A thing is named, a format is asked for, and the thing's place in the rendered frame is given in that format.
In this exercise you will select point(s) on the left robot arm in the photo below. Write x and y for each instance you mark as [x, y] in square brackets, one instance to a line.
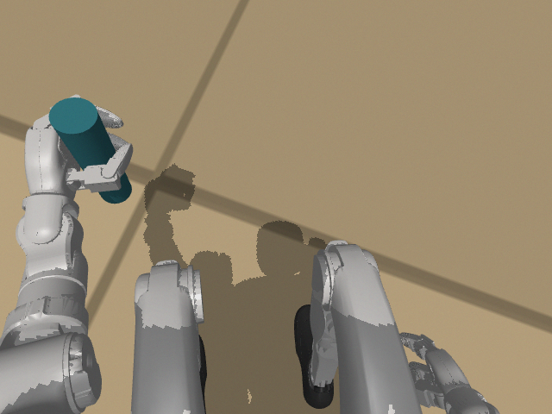
[47, 361]

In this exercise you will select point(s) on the can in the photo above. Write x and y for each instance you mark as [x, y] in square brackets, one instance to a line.
[80, 127]

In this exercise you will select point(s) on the right robot foot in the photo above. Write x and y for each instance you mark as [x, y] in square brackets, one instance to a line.
[316, 397]

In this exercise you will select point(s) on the left robot hand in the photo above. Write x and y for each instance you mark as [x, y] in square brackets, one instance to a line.
[50, 166]

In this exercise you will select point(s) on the right robot hand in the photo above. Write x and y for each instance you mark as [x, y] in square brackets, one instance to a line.
[441, 374]

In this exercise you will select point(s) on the right robot arm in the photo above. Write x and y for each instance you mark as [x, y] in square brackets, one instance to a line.
[465, 400]

